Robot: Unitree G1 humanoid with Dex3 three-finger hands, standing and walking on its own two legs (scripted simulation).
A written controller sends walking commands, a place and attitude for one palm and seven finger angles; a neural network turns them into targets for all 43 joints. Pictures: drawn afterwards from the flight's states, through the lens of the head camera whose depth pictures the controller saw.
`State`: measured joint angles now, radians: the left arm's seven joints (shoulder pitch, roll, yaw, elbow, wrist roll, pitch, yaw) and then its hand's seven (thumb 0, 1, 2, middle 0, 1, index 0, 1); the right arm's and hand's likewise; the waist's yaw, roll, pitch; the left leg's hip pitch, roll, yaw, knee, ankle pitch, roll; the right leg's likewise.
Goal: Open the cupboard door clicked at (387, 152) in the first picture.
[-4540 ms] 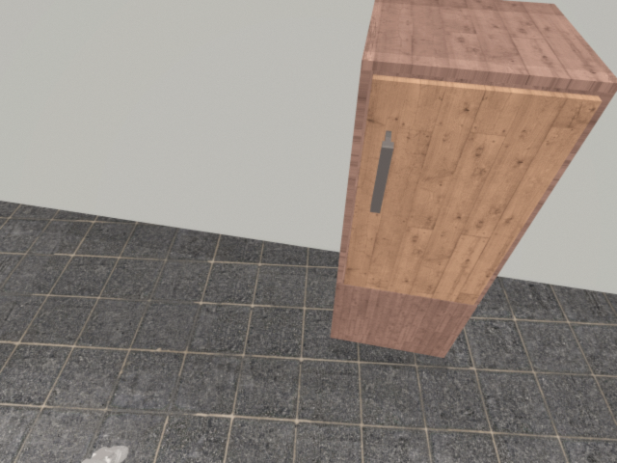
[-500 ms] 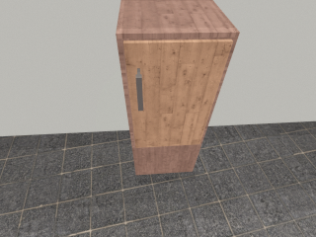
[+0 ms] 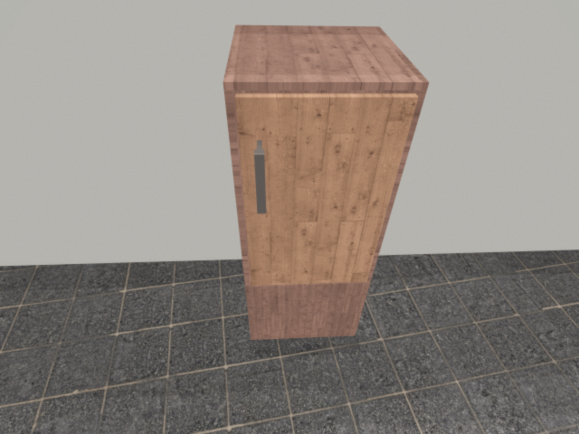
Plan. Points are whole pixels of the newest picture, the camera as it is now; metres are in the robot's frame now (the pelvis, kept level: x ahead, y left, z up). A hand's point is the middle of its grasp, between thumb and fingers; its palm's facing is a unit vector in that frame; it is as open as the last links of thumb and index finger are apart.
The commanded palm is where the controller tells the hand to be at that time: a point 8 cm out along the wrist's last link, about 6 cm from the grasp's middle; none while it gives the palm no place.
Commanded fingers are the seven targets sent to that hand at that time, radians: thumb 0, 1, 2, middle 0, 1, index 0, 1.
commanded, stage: look again from close up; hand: left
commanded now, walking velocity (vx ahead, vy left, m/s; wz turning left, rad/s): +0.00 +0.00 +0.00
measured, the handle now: (260, 177) +0.62 +0.10 +0.03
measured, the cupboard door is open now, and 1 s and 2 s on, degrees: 0 0 0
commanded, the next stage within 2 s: shuffle to correct the standing spot in 0.10 s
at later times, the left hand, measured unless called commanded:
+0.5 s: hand out of the picture -0.08 +0.16 -0.17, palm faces +0.06 -0.99 -0.15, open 7.4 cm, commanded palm none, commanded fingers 0.00 0.90 0.90 -0.20 -0.30 -0.20 -0.30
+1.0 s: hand out of the picture +0.00 +0.12 -0.18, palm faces +0.10 -0.99 -0.06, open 7.4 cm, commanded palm none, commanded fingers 0.00 0.90 0.90 -0.20 -0.30 -0.20 -0.30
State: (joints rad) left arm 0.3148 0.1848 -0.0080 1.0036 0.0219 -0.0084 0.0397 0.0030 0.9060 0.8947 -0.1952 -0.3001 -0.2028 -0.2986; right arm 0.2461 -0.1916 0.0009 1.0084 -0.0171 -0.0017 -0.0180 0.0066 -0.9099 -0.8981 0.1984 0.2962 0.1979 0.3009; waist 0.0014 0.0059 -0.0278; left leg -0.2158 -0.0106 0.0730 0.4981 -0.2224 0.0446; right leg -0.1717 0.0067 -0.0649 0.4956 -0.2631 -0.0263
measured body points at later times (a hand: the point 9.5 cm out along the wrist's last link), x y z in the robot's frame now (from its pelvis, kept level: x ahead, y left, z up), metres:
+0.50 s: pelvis -0.02 +0.00 +0.00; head -0.03 +0.01 +0.45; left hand -0.08 +0.21 -0.16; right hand -0.06 -0.23 -0.15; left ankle +0.03 +0.09 -0.74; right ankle -0.03 -0.10 -0.73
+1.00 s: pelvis +0.04 -0.02 +0.00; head +0.03 +0.01 +0.45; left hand +0.00 +0.18 -0.17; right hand +0.07 -0.24 -0.14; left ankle +0.04 +0.07 -0.74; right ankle +0.03 -0.15 -0.67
